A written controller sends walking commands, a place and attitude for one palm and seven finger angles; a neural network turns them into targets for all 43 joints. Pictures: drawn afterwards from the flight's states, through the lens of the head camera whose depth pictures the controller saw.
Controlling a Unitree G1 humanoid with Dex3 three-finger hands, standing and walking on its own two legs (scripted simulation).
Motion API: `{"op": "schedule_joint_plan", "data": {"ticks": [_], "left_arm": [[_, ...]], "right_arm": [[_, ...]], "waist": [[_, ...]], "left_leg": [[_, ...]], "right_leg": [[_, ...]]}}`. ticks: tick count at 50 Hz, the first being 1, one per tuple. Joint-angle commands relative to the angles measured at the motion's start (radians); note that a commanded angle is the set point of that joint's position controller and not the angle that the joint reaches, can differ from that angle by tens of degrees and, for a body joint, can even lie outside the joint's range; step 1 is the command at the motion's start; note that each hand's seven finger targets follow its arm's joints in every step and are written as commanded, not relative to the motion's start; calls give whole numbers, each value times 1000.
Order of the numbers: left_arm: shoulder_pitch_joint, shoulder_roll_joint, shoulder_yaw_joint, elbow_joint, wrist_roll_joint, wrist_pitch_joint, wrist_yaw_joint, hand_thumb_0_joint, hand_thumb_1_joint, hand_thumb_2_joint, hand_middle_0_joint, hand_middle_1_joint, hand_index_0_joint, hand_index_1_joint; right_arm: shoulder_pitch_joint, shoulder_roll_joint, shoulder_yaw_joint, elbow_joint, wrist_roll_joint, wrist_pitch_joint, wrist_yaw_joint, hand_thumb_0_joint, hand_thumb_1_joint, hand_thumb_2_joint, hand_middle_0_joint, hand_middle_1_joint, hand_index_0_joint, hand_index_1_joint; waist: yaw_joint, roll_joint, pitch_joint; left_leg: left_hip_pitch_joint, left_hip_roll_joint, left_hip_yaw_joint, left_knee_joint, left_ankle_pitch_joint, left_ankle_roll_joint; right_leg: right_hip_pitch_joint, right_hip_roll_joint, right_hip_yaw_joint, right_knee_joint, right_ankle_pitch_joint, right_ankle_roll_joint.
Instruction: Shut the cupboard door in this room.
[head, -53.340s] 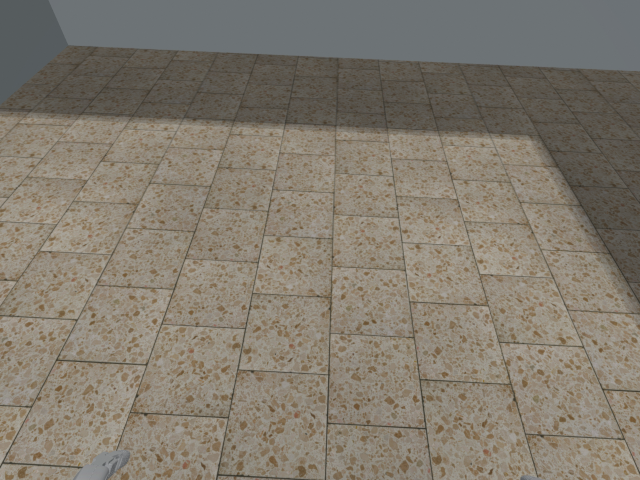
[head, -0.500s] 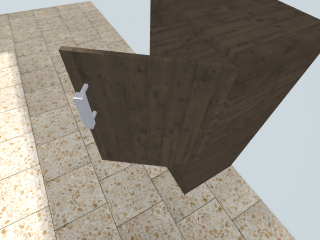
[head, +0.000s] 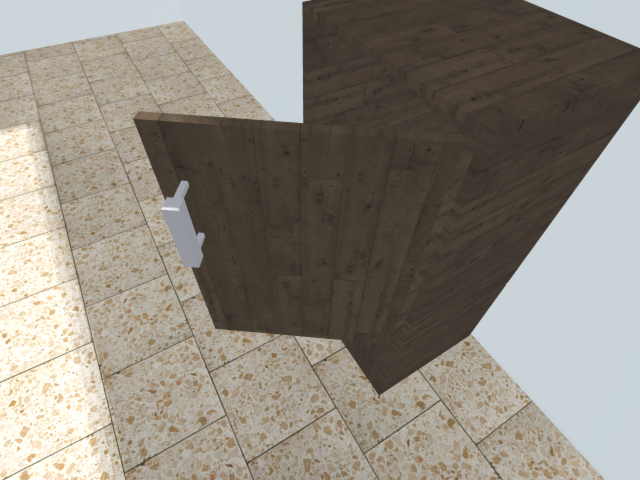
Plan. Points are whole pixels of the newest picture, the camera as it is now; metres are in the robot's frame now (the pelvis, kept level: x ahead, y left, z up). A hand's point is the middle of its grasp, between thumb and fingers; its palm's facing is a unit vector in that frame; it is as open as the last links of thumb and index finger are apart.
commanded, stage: look again from close up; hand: left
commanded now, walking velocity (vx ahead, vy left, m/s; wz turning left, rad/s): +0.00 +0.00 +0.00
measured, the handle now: (188, 224) +0.46 +0.25 +0.01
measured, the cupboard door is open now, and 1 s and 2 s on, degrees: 54 54 54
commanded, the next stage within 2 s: raise the hand and make a fist in 0.50 s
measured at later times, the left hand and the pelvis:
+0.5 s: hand out of the picture +0.02 +0.19 -0.17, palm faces +0.00 -0.97 -0.22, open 7.3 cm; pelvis +0.01 +0.01 +0.00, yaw -2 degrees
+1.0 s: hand (197, 466) +0.15 +0.16 -0.07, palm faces +0.01 -1.00 +0.02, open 6.2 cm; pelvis -0.03 -0.02 -0.07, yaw +1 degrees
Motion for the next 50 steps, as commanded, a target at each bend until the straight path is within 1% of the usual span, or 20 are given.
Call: {"op": "schedule_joint_plan", "data": {"ticks": [1,3,7,14,29,30,31,32,33,34,35,37,38,39,41,42,43,45,47,50], "left_arm": [[67,134,6,-48,3,-42,19,0,900,900,-200,-300,-200,-300],[71,110,0,-52,5,-41,12,0,900,900,-200,-300,-200,-300],[69,73,-7,-49,4,-28,5,0,900,900,-200,-300,-200,-300],[70,83,-3,-59,3,-16,0,0,900,900,-200,-300,-200,-300],[61,99,2,-58,1,-14,0,0,900,900,-200,-300,-200,-300],[136,135,8,-23,13,-31,39,0,900,900,-200,-300,-200,-300],[-782,709,394,-1643,-108,-317,41,0,900,900,-200,-300,-200,-300],[-90,204,13,-1293,-123,-215,38,0,900,900,-218,-320,-218,-320],[-85,205,66,-1302,-170,-166,84,0,900,900,-237,-340,-237,-340],[173,-72,-81,-1015,-159,-50,77,0,900,900,-255,-360,-255,-360],[-24,23,-34,-1180,-172,-81,84,0,900,900,-273,-380,-273,-380],[1,79,60,-1081,-155,-177,45,0,900,900,-310,-420,-310,-420],[161,87,120,-971,-168,-225,8,0,900,900,-328,-440,-328,-440],[273,25,96,-909,-187,-288,-40,0,900,900,-347,-460,-347,-460],[432,11,144,-873,-240,-433,-162,0,900,900,-383,-500,-383,-500],[464,34,183,-888,-264,-508,-230,0,900,900,-402,-520,-402,-520],[498,80,232,-865,-275,-566,-298,0,900,900,-420,-540,-420,-540],[426,163,281,-944,-280,-651,-398,0,900,900,-457,-580,-457,-580],[336,210,298,-1067,-281,-641,-414,0,900,900,-493,-620,-493,-620],[156,232,308,-1305,-313,-647,-367,0,900,900,-548,-680,-548,-680]], "right_arm": [[54,-95,-23,-97,-1,-35,2,0,-900,-900,200,300,200,300],[98,-92,-17,-98,-5,-47,2,0,-900,-900,200,300,200,300],[95,-112,-15,-112,1,-47,-6,0,-900,-900,200,300,200,300],[90,-122,-8,-102,-3,-47,-5,0,-900,-900,200,300,200,300],[72,-127,-9,-61,-1,-47,-9,0,-900,-900,200,300,200,300],[-19,-169,-23,-124,12,-45,1,0,-900,-900,200,300,200,300],[87,-412,-81,-414,6,-245,-112,0,-900,-900,200,300,200,300],[-34,-244,-10,-406,53,-316,-104,0,-900,-900,200,300,200,300],[-41,-265,-20,-361,36,-347,-91,0,-900,-900,200,300,200,300],[-54,-196,-22,-334,49,-356,-63,0,-900,-900,200,300,200,300],[-44,-265,-51,-383,56,-363,-50,0,-900,-900,200,300,200,300],[-63,-277,-75,-454,30,-372,-38,0,-900,-900,200,300,200,300],[-80,-268,-91,-488,30,-373,-29,0,-900,-900,200,300,200,300],[-95,-253,-90,-530,23,-373,-17,0,-900,-900,200,300,200,300],[-121,-244,-107,-585,12,-368,8,0,-900,-900,200,300,200,300],[-126,-245,-116,-609,12,-359,19,0,-900,-900,200,300,200,300],[-129,-252,-125,-633,15,-347,36,0,-900,-900,200,300,200,300],[-167,-257,-129,-691,17,-335,48,0,-900,-900,200,300,200,300],[-202,-255,-122,-749,23,-315,43,0,-900,-900,200,300,200,300],[-172,-241,-118,-790,21,-311,26,0,-900,-900,200,300,200,300]], "waist": [[-36,123,-54],[-30,147,-96],[-23,-4,18],[-11,11,84],[-9,14,4],[25,-192,6],[-159,7,-390],[-49,322,-487],[-11,351,-473],[-38,210,-265],[-62,164,-118],[-79,-81,12],[-33,-174,24],[-3,-280,20],[49,-362,-57],[66,-352,-126],[86,-249,-176],[79,-89,-250],[84,81,-301],[35,171,-376]], "left_leg": [[-66,71,-85,39,-8,-7],[-51,107,-102,40,149,9],[-100,114,-121,-5,132,25],[-115,103,-118,-62,68,29],[-23,108,-87,-52,173,26],[-114,138,-65,151,244,0],[204,92,-61,144,457,26],[226,39,-40,117,548,16],[227,56,-49,93,615,-29],[77,63,-75,64,517,-32],[-42,48,-101,96,319,-30],[-218,11,-101,171,130,-11],[-292,-2,-91,207,91,-10],[-362,-12,-84,251,45,-15],[-492,-36,-61,350,-12,-30],[-532,-46,-51,396,-10,-38],[-553,-52,-45,439,12,-48],[-607,-60,-26,525,18,-42],[-635,-63,-4,563,-5,-24],[-630,-43,-23,628,-51,-7]], "right_leg": [[1,-182,189,-5,135,-41],[12,-130,138,31,122,-42],[-16,-108,122,36,72,-26],[-37,-101,132,27,20,-22],[13,-113,139,24,144,-18],[31,-160,158,30,530,15],[-2,-54,116,189,404,28],[-64,14,52,223,178,9],[-54,9,34,170,62,0],[-104,-17,18,164,28,16],[-136,-28,22,137,72,13],[-260,-25,-3,138,12,17],[-278,-30,4,154,-31,14],[-316,-30,3,197,-77,19],[-321,-40,45,286,-64,24],[-292,-45,69,339,-5,23],[-262,-61,98,395,89,15],[-288,-78,143,469,146,8],[-336,-72,173,495,47,-3],[-432,-51,195,503,-128,0]]}}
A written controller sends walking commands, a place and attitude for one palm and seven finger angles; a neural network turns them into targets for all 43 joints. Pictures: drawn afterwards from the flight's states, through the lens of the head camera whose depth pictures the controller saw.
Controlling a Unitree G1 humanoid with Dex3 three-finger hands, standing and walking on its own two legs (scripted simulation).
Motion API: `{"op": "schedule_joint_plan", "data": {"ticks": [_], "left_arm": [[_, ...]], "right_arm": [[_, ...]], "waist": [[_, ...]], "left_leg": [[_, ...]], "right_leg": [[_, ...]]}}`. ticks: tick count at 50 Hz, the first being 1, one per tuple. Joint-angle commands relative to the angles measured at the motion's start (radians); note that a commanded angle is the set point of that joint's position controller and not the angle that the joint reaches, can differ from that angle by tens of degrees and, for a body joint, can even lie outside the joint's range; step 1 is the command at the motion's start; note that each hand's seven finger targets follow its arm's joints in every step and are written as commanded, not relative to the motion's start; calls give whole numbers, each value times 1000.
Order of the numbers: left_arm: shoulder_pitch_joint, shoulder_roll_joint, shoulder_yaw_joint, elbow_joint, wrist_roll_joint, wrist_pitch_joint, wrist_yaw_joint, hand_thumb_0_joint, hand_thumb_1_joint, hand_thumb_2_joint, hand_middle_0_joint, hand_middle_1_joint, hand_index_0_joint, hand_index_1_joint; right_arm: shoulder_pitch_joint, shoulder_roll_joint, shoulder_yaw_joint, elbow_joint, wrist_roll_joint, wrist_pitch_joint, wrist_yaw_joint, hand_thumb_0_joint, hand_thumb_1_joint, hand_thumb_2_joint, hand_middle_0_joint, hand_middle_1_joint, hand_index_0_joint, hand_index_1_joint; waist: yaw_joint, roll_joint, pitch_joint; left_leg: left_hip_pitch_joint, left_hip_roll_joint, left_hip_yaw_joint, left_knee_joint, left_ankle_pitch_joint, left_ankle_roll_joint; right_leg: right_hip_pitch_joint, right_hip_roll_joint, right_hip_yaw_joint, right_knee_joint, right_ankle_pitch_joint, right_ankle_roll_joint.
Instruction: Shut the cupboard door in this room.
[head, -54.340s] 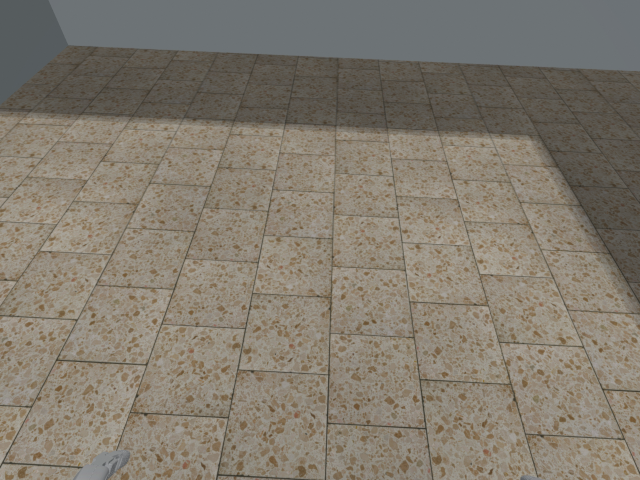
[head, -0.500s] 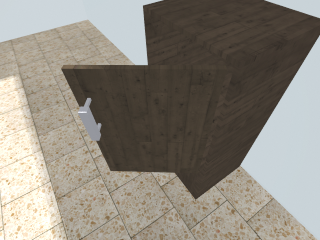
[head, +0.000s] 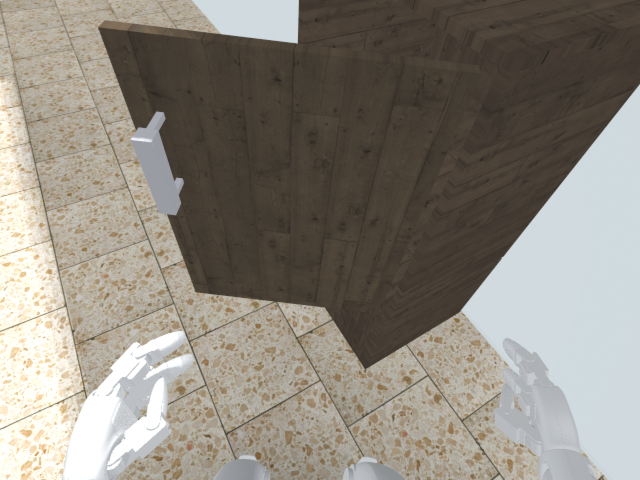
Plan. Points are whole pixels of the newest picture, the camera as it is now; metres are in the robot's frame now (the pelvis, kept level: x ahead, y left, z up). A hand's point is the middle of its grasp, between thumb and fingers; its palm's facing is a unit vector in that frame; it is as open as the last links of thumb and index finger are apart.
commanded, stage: raise the hand and make a fist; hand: left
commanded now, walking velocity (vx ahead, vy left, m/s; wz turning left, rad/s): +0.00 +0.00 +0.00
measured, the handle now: (164, 164) +0.49 +0.26 +0.08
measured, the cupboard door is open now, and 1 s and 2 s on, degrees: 54 54 54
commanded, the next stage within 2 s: bring the fist close to the handle in 1.52 s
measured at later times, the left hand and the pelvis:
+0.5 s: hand (117, 392) +0.20 +0.22 +0.06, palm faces +0.11 -0.99 -0.05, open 3.9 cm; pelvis -0.01 +0.02 -0.01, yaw +0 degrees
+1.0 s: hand (127, 365) +0.22 +0.22 +0.06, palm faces -0.04 -1.00 -0.03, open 3.1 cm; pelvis +0.01 +0.04 +0.01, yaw +1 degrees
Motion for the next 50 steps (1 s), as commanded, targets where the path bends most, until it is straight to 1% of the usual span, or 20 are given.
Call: {"op": "schedule_joint_plan", "data": {"ticks": [1,3,6,8,11,13,15,16,18,20,21,24,27,30,33,34,38,43,46,50], "left_arm": [[-82,169,116,-459,-64,-110,33,0,900,900,-567,-700,-567,-700],[-250,176,71,-619,-72,-162,52,0,900,900,-603,-740,-603,-740],[-234,122,-37,-569,-67,-170,14,0,900,900,-658,-800,-658,-800],[-238,124,-79,-497,-67,-101,-31,0,900,900,-695,-840,-695,-840],[-122,189,-13,-343,-47,98,-64,0,900,900,-750,-900,-750,-900],[3,231,69,-320,-43,242,-52,0,900,900,-787,-940,-787,-940],[45,231,135,-430,-72,320,-4,0,900,900,-823,-980,-823,-980],[30,216,151,-488,-84,329,33,0,900,900,-842,-1000,-842,-1000],[34,205,195,-532,-99,301,121,0,900,900,-878,-1040,-878,-1040],[38,164,161,-546,-84,228,176,0,900,900,-915,-1080,-915,-1080],[19,139,116,-537,-67,189,188,0,900,900,-933,-1100,-933,-1100],[-49,122,15,-491,-20,93,165,0,900,900,-988,-1160,-988,-1160],[-59,109,-61,-455,-19,74,82,0,900,900,-1043,-1220,-1043,-1220],[-79,190,0,-511,-31,109,47,0,900,900,-1098,-1280,-1098,-1280],[-65,265,115,-587,-42,144,96,0,900,900,-1153,-1340,-1153,-1340],[-44,229,109,-605,-54,150,114,0,900,900,-1172,-1360,-1172,-1360],[-14,174,93,-569,-52,177,166,0,900,900,-1245,-1440,-1245,-1440],[-72,118,-39,-455,-10,248,101,0,900,900,-1300,-1500,-1300,-1500],[-134,178,4,-496,-17,260,68,0,900,900,-1300,-1500,-1300,-1500],[-178,244,112,-592,-48,225,88,0,900,900,-1300,-1500,-1300,-1500]], "right_arm": [[-12,-66,-3,-172,-1,-37,-13,0,-900,-900,200,300,200,300],[18,-77,6,-155,-8,-42,-32,0,-900,-900,200,300,200,300],[34,-98,14,-122,3,-55,-56,0,-900,-900,200,300,200,300],[34,-110,32,-122,17,-54,-74,0,-900,-900,200,300,200,300],[50,-108,31,-140,42,-30,-88,0,-900,-900,200,300,200,300],[23,-93,28,-182,53,0,-85,0,-900,-900,200,300,200,300],[-1,-63,29,-226,52,29,-80,0,-900,-900,200,300,200,300],[-13,-49,34,-235,48,32,-80,0,-900,-900,200,300,200,300],[-21,-27,42,-221,37,32,-80,0,-900,-900,200,300,200,300],[15,-25,41,-204,27,22,-75,0,-900,-900,200,300,200,300],[23,-33,43,-196,21,17,-70,0,-900,-900,200,300,200,300],[57,-69,43,-174,10,-5,-64,0,-900,-900,200,300,200,300],[76,-98,42,-181,23,-27,-69,0,-900,-900,200,300,200,300],[89,-110,36,-196,33,-35,-80,0,-900,-900,200,300,200,300],[86,-99,40,-203,27,-20,-86,0,-900,-900,200,300,200,300],[83,-87,43,-213,28,-12,-84,0,-900,-900,200,300,200,300],[89,-78,51,-210,24,21,-72,0,-900,-900,200,300,200,300],[107,-105,58,-214,28,43,-63,0,-900,-900,200,300,200,300],[109,-112,61,-230,29,36,-69,0,-900,-900,200,300,200,300],[105,-90,71,-225,25,27,-73,0,-900,-900,200,300,200,300]], "waist": [[20,271,-240],[-54,182,-257],[-92,140,-196],[-98,139,-158],[-51,63,-165],[29,89,-238],[72,68,-309],[76,64,-307],[90,45,-280],[70,60,-226],[44,69,-181],[-12,81,-121],[-39,98,-102],[-14,127,-196],[32,167,-265],[35,165,-259],[32,172,-203],[-31,117,-66],[-20,123,-135],[21,183,-253]], "left_leg": [[-52,-50,-31,21,193,24],[-63,-29,-65,79,169,35],[-112,-8,-86,111,96,43],[-141,-6,-89,110,67,51],[-182,-9,-80,61,39,46],[-147,-22,-73,7,88,43],[-102,-33,-67,-37,143,35],[-89,-33,-70,-48,166,32],[-81,-23,-83,-68,194,26],[-70,-18,-90,-96,199,19],[-75,-16,-92,-94,178,20],[-90,-12,-101,-76,111,25],[-89,-15,-106,-84,13,29],[-29,-17,-111,-112,41,33],[37,-17,-115,-147,145,28],[49,-17,-113,-158,172,25],[81,-9,-115,-172,290,11],[59,-1,-121,-182,219,14],[87,-6,-120,-187,217,17],[163,-9,-115,-188,364,7]], "right_leg": [[107,-18,196,-136,112,42],[45,-2,202,-120,89,53],[-34,13,185,-126,-24,47],[-34,18,185,-143,-71,46],[50,0,200,-210,-151,63],[159,-4,189,-209,-106,58],[249,-12,164,-204,-27,68],[264,-11,154,-201,11,70],[270,7,116,-176,73,60],[210,19,72,-149,106,50],[156,22,63,-144,89,51],[41,21,58,-131,4,46],[5,14,78,-165,-98,46],[77,14,80,-176,-56,42],[161,30,46,-150,74,35],[177,30,36,-149,108,37],[189,43,6,-140,223,34],[130,43,4,-183,187,41],[169,40,16,-197,192,41],[256,40,18,-175,312,33]]}}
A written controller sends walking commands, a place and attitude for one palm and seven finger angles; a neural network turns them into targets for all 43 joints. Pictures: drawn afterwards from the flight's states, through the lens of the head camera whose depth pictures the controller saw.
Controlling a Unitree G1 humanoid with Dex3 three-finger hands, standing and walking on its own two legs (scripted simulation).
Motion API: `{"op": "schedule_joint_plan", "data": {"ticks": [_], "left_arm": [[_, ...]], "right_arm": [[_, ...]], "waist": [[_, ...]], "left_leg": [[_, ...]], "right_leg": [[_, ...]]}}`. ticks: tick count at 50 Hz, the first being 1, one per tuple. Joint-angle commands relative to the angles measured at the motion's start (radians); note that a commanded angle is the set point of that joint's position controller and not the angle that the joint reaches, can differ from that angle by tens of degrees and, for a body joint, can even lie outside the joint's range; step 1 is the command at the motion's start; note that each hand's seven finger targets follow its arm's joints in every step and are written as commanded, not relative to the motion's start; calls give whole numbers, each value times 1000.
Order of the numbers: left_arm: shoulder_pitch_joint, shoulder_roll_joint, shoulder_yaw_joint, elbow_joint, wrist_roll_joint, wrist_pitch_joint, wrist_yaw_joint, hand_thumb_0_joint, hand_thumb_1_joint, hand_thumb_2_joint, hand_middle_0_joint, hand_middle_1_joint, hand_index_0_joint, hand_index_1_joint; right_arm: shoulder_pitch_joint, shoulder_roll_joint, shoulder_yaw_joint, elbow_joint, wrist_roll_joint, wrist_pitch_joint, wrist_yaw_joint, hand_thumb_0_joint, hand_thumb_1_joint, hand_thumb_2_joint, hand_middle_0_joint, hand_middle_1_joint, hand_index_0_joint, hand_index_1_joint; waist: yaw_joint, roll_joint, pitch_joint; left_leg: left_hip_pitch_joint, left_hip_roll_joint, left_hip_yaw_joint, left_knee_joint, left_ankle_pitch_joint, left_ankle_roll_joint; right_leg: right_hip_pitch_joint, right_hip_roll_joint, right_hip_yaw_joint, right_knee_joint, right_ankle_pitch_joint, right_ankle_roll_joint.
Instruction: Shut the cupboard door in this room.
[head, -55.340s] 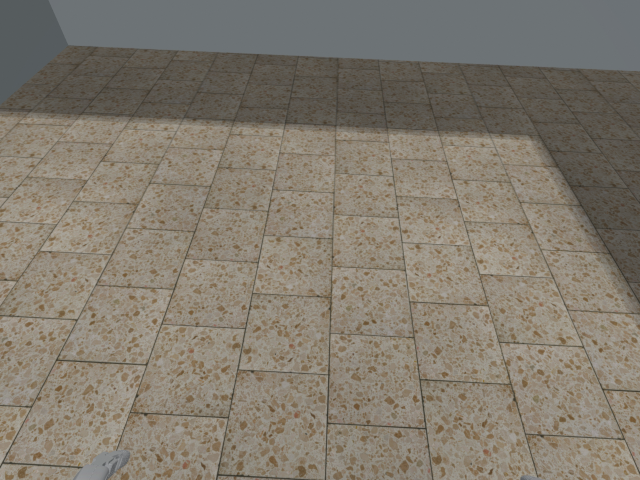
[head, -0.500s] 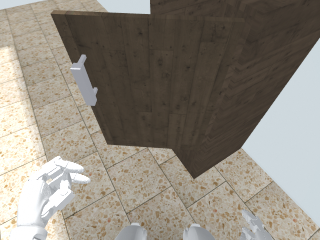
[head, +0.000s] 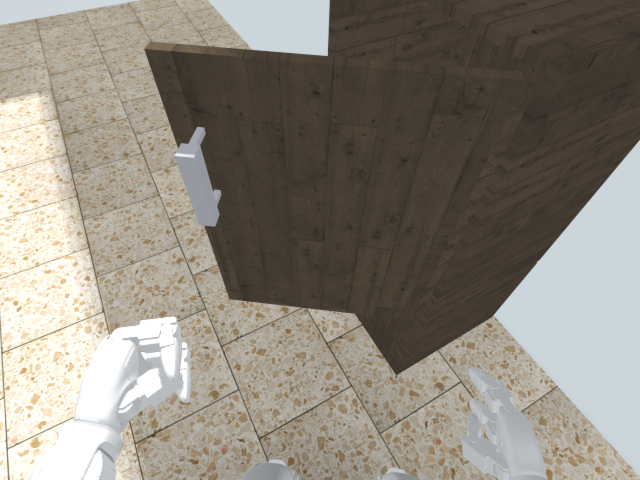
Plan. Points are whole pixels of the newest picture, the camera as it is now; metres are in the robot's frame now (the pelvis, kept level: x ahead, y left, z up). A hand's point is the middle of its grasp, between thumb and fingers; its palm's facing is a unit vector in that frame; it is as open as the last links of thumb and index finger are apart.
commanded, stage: raise the hand and make a fist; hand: left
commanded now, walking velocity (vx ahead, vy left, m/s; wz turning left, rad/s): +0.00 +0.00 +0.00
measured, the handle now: (204, 177) +0.49 +0.21 +0.08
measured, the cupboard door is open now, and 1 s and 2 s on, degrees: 54 54 54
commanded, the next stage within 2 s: bring the fist close to the handle in 0.52 s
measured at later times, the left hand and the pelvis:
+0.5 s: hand (167, 353) +0.23 +0.18 +0.09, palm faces +0.02 -1.00 -0.05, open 3.1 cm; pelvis +0.00 -0.01 +0.01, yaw +0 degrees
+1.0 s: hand (204, 318) +0.28 +0.16 +0.07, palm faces -0.08 -1.00 -0.04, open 3.1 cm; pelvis -0.01 -0.02 +0.01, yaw +0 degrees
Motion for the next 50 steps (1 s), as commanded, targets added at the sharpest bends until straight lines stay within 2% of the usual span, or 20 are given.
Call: {"op": "schedule_joint_plan", "data": {"ticks": [1,4,8,11,13,15,18,19,21,25,29,31,33,34,37,39,42,46,48,50], "left_arm": [[-108,162,164,-309,-48,-111,16,0,900,900,-1300,-1500,-1300,-1500],[-96,133,152,-265,-57,-119,29,0,900,900,-1300,-1500,-1300,-1500],[-64,71,74,-104,-46,-59,-20,0,900,900,-1300,-1500,-1300,-1500],[-61,91,77,-96,-47,-20,-52,0,900,900,-1300,-1500,-1300,-1500],[-80,140,125,-135,-53,-23,-47,0,900,900,-1300,-1500,-1300,-1500],[-109,166,162,-227,-57,-65,-23,0,900,900,-1300,-1500,-1300,-1500],[-115,191,200,-285,-59,-139,30,0,900,900,-1300,-1500,-1300,-1500],[-115,148,164,-284,-57,-158,37,0,900,900,-1300,-1500,-1300,-1500],[-98,111,133,-206,-50,-166,41,0,900,900,-1300,-1500,-1300,-1500],[-70,85,70,-88,-33,-105,-10,0,900,900,-1300,-1500,-1300,-1500],[-92,129,104,-141,-46,-65,-39,0,900,900,-1300,-1500,-1300,-1500],[-124,155,143,-204,-56,-90,-20,0,900,900,-1300,-1500,-1300,-1500],[-236,217,206,-214,-62,-130,10,0,900,900,-1300,-1500,-1300,-1500],[-261,206,211,-198,-62,-149,20,0,900,900,-1300,-1500,-1300,-1500],[-341,150,158,-94,-49,-181,22,0,900,900,-1300,-1500,-1300,-1500],[-350,133,123,-35,-45,-158,-3,0,900,900,-1300,-1500,-1300,-1500],[-345,128,85,25,-45,-90,-50,0,900,900,-1300,-1500,-1300,-1500],[-472,213,170,73,-47,-38,-48,0,900,900,-1300,-1500,-1300,-1500],[-521,283,260,89,-58,-55,-19,0,900,900,-1300,-1500,-1300,-1500],[-591,270,270,100,-63,-91,3,0,900,900,-1300,-1500,-1300,-1500]], "right_arm": [[1,-126,-70,-128,2,-63,-16,0,-900,-900,200,300,200,300],[0,-124,-66,-106,2,-62,-10,0,-900,-900,200,300,200,300],[-6,-147,-71,-96,11,-55,-8,0,-900,-900,200,300,200,300],[-11,-157,-78,-111,16,-57,-11,0,-900,-900,200,300,200,300],[-18,-157,-79,-116,11,-59,-15,0,-900,-900,200,300,200,300],[-20,-143,-78,-122,7,-65,-15,0,-900,-900,200,300,200,300],[-12,-129,-75,-101,0,-75,-11,0,-900,-900,200,300,200,300],[-15,-123,-72,-96,2,-77,-7,0,-900,-900,200,300,200,300],[-15,-129,-72,-81,3,-74,-2,0,-900,-900,200,300,200,300],[-14,-152,-81,-86,14,-64,-2,0,-900,-900,200,300,200,300],[-22,-153,-82,-109,17,-63,-13,0,-900,-900,200,300,200,300],[-29,-143,-78,-112,13,-68,-18,0,-900,-900,200,300,200,300],[-27,-141,-71,-83,5,-69,-27,0,-900,-900,200,300,200,300],[-31,-133,-69,-76,8,-71,-26,0,-900,-900,200,300,200,300],[-38,-135,-65,-41,12,-81,-21,0,-900,-900,200,300,200,300],[-33,-144,-67,-34,16,-85,-20,0,-900,-900,200,300,200,300],[-16,-159,-73,-42,24,-85,-22,0,-900,-900,200,300,200,300],[-18,-165,-72,-43,20,-68,-33,0,-900,-900,200,300,200,300],[-23,-161,-70,-37,13,-58,-36,0,-900,-900,200,300,200,300],[-31,-148,-66,-31,12,-56,-32,0,-900,-900,200,300,200,300]], "waist": [[4,59,-267],[-4,63,-226],[-34,-24,-113],[-24,-34,-130],[-10,-40,-166],[6,2,-237],[18,43,-252],[8,68,-228],[-11,46,-160],[-36,-20,-91],[-22,-44,-163],[-13,-31,-195],[-21,-15,-177],[-20,-7,-170],[-49,29,-110],[-51,52,-125],[-47,23,-164],[-39,-53,-184],[-21,-71,-190],[-18,-49,-207]], "left_leg": [[167,0,-83,-199,416,-50],[162,1,-79,-201,437,-55],[95,0,-76,-214,328,-44],[83,-8,-66,-222,289,-39],[88,-12,-62,-218,303,-35],[120,-13,-60,-222,345,-37],[147,-9,-63,-217,399,-43],[150,-8,-60,-220,390,-46],[111,-7,-58,-218,320,-45],[62,-10,-55,-222,208,-35],[73,-16,-49,-217,219,-26],[89,-17,-49,-218,232,-26],[66,-15,-49,-200,228,-28],[61,-14,-50,-201,217,-30],[53,-11,-53,-197,159,-31],[62,-13,-51,-201,157,-30],[74,-17,-49,-216,177,-26],[50,-18,-42,-216,198,-24],[38,-16,-39,-212,216,-26],[50,-18,-32,-222,237,-28]], "right_leg": [[197,41,41,-95,307,-20],[191,42,37,-102,327,-18],[161,39,38,-142,259,-13],[184,28,54,-164,232,-10],[222,26,67,-164,245,-11],[255,23,69,-148,280,-14],[250,33,64,-123,321,-21],[226,33,61,-122,310,-21],[179,34,56,-129,248,-17],[149,26,71,-177,142,-9],[215,14,101,-201,138,-5],[233,15,104,-196,146,-4],[226,19,117,-187,140,-6],[213,19,119,-186,122,-7],[128,22,108,-183,57,-7],[137,19,113,-191,62,-8],[182,10,116,-212,95,-2],[229,0,143,-234,96,9],[263,0,158,-233,100,7],[277,-3,158,-225,134,6]]}}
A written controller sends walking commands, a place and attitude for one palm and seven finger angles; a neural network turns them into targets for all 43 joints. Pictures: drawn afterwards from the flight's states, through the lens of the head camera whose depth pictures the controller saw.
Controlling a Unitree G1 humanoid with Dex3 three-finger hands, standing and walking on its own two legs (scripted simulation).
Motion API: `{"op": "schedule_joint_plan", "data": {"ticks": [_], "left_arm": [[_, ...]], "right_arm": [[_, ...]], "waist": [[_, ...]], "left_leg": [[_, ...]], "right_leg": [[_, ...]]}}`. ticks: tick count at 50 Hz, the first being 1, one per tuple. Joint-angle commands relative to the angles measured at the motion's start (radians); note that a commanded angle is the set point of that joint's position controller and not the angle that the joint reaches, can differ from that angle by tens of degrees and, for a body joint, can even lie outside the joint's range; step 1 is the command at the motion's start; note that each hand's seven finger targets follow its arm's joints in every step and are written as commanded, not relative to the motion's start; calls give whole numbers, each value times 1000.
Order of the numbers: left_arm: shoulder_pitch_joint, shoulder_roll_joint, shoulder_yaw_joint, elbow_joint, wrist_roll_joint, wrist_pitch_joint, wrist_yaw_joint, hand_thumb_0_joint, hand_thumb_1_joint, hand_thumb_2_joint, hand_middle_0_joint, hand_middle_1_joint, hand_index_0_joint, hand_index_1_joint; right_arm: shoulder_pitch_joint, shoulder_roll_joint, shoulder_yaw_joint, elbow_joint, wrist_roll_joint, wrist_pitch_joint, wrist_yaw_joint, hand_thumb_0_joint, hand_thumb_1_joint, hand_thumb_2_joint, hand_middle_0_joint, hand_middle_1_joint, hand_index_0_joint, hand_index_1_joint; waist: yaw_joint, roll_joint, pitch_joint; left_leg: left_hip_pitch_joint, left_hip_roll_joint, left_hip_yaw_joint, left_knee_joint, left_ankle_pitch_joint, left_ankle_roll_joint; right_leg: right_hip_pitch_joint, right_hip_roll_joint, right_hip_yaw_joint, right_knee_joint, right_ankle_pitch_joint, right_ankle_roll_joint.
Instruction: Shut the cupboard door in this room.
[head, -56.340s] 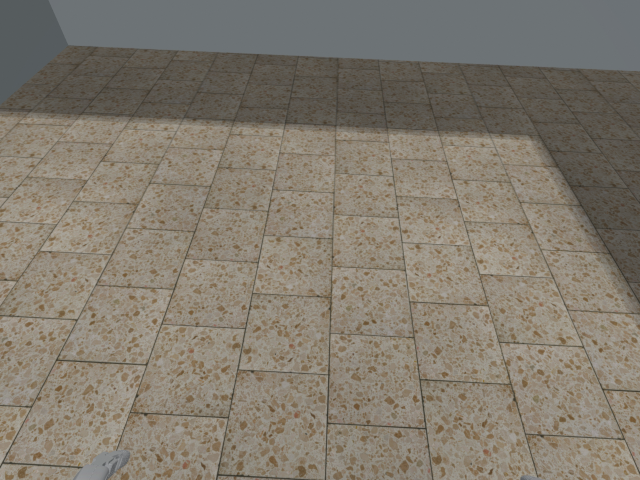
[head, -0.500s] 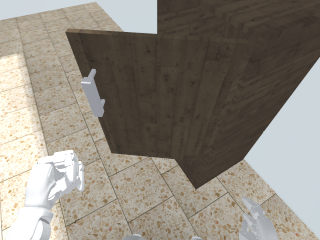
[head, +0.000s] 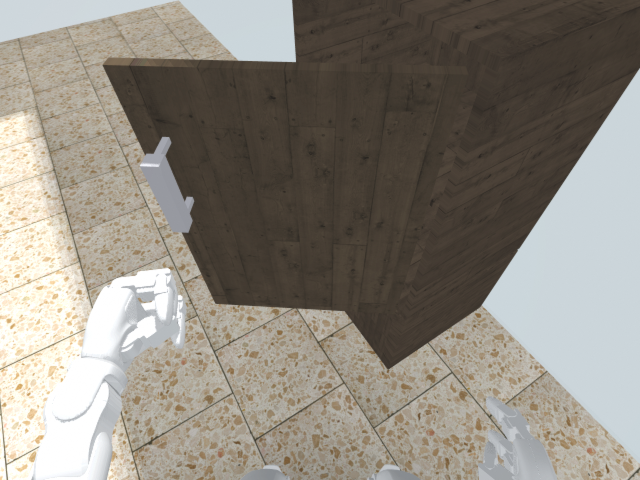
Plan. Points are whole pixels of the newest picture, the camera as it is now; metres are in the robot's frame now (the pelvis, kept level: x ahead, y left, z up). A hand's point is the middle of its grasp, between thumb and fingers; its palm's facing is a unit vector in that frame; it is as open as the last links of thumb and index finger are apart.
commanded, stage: bring the fist close to the handle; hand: left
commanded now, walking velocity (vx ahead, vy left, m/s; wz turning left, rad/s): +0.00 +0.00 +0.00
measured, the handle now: (173, 185) +0.50 +0.24 +0.07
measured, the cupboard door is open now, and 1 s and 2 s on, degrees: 54 54 43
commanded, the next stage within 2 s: push the door shut along its arc in 1.02 s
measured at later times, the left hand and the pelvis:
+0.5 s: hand (176, 249) +0.37 +0.20 +0.08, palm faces -0.02 -1.00 -0.03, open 3.1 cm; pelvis +0.01 +0.01 +0.00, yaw -1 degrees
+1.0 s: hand (179, 241) +0.40 +0.21 +0.07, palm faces +0.00 -1.00 -0.03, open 3.1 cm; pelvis +0.01 +0.02 +0.01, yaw -2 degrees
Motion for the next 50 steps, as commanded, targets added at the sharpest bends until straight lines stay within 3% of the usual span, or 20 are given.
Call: {"op": "schedule_joint_plan", "data": {"ticks": [1,5,6,10,13,16,19,21,23,26,28,30,34,36,38,40,42,44,46,50], "left_arm": [[-280,237,207,-168,-34,-123,47,0,900,900,-1300,-1500,-1300,-1500],[-241,199,154,-99,-12,-149,22,0,900,900,-1300,-1500,-1300,-1500],[-241,166,119,-70,-10,-139,6,0,900,900,-1300,-1500,-1300,-1500],[-315,165,93,11,-14,-98,-42,0,900,900,-1300,-1500,-1300,-1500],[-472,233,147,21,-26,-101,-34,0,900,900,-1300,-1500,-1300,-1500],[-599,263,175,-7,-10,-150,1,0,900,900,-1300,-1500,-1300,-1500],[-605,236,142,-4,19,-185,29,0,900,900,-1300,-1500,-1300,-1500],[-597,223,129,78,32,-177,32,0,900,900,-1300,-1500,-1300,-1500],[-570,266,172,195,38,-145,26,0,900,900,-1300,-1500,-1300,-1500],[-607,225,137,242,38,-102,9,0,900,900,-1300,-1500,-1300,-1500],[-639,251,161,264,32,-91,9,0,900,900,-1300,-1500,-1300,-1500],[-695,275,182,227,31,-115,13,0,900,900,-1300,-1500,-1300,-1500],[-709,225,135,157,39,-183,29,0,900,900,-1300,-1500,-1300,-1500],[-683,204,121,195,43,-190,35,0,900,900,-1300,-1500,-1300,-1500],[-702,244,147,267,51,-181,36,0,900,900,-1300,-1500,-1300,-1500],[-697,248,157,290,54,-168,37,0,900,900,-1300,-1500,-1300,-1500],[-753,272,169,287,55,-165,37,0,900,900,-1300,-1500,-1300,-1500],[-785,298,182,234,59,-178,43,0,900,900,-1300,-1500,-1300,-1500],[-801,249,136,195,57,-198,44,0,900,900,-1300,-1500,-1300,-1500],[-782,263,160,263,49,-215,44,0,900,900,-1300,-1500,-1300,-1500]], "right_arm": [[-49,-113,-53,-129,-4,-51,-8,0,-900,-900,200,300,200,300],[-29,-119,-62,-112,-4,-44,9,0,-900,-900,200,300,200,300],[-22,-122,-64,-108,-2,-42,12,0,-900,-900,200,300,200,300],[-3,-144,-75,-104,7,-27,8,0,-900,-900,200,300,200,300],[-2,-153,-73,-89,4,-18,-5,0,-900,-900,200,300,200,300],[-7,-140,-73,-76,-1,-20,-9,0,-900,-900,200,300,200,300],[7,-130,-71,-63,-10,-20,1,0,-900,-900,200,300,200,300],[21,-133,-73,-50,-11,-10,7,0,-900,-900,200,300,200,300],[40,-147,-77,-43,-9,10,10,0,-900,-900,200,300,200,300],[37,-147,-77,-62,-1,31,14,0,-900,-900,200,300,200,300],[47,-152,-78,-66,-2,44,13,0,-900,-900,200,300,200,300],[51,-150,-81,-68,-4,50,13,0,-900,-900,200,300,200,300],[57,-137,-83,-68,-10,46,22,0,-900,-900,200,300,200,300],[64,-137,-85,-58,-11,50,27,0,-900,-900,200,300,200,300],[73,-150,-86,-42,-9,61,24,0,-900,-900,200,300,200,300],[64,-150,-86,-50,-5,70,23,0,-900,-900,200,300,200,300],[56,-150,-83,-51,-5,75,20,0,-900,-900,200,300,200,300],[54,-148,-83,-57,-7,78,16,0,-900,-900,200,300,200,300],[51,-138,-81,-62,-8,71,17,0,-900,-900,200,300,200,300],[64,-143,-83,-40,-10,69,15,0,-900,-900,200,300,200,300]], "waist": [[23,-38,-237],[21,35,-274],[6,29,-258],[-18,-52,-216],[-29,-71,-220],[-23,-7,-300],[-14,72,-366],[-19,49,-350],[-18,-29,-314],[-19,-3,-296],[-22,-32,-299],[-19,-30,-342],[-24,31,-388],[-28,26,-355],[-40,-45,-301],[-36,-43,-285],[-35,2,-280],[-31,31,-337],[-37,65,-366],[-41,-10,-352]], "left_leg": [[7,-26,-37,-142,199,2],[51,-24,-26,-142,283,1],[51,-24,-24,-141,275,2],[31,-21,-29,-145,237,6],[26,-19,-37,-142,204,8],[83,-16,-42,-146,256,7],[151,-11,-51,-144,345,0],[136,-8,-51,-143,356,-3],[83,-7,-46,-145,328,1],[83,-11,-39,-164,321,-3],[86,-9,-38,-160,342,0],[97,-7,-38,-160,365,-2],[171,0,-43,-149,436,-4],[163,2,-44,-152,413,-7],[102,0,-45,-159,330,-2],[79,-6,-37,-174,281,-1],[75,-10,-35,-181,245,0],[115,-7,-38,-179,287,2],[159,-5,-42,-175,322,-2],[128,-1,-46,-170,311,-1]], "right_leg": [[262,-12,144,-167,133,34],[261,-6,119,-130,283,30],[241,-5,117,-137,283,34],[215,-8,119,-166,243,41],[204,-7,127,-175,185,40],[214,-3,113,-139,241,32],[201,3,93,-104,310,24],[189,6,86,-102,319,26],[207,5,90,-116,314,29],[196,2,84,-128,314,28],[214,2,87,-135,340,29],[230,3,89,-127,362,29],[207,11,85,-114,381,25],[176,14,79,-120,348,27],[174,14,80,-129,302,27],[180,9,85,-142,272,30],[176,6,91,-151,240,27],[195,8,93,-141,268,24],[183,12,88,-136,284,22],[192,16,86,-134,286,26]]}}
